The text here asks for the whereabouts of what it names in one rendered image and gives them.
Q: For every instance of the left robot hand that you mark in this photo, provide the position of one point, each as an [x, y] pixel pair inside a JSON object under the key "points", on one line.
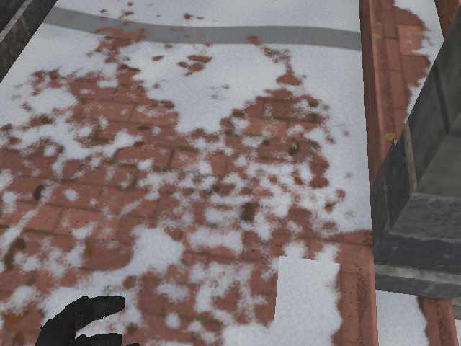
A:
{"points": [[61, 330]]}

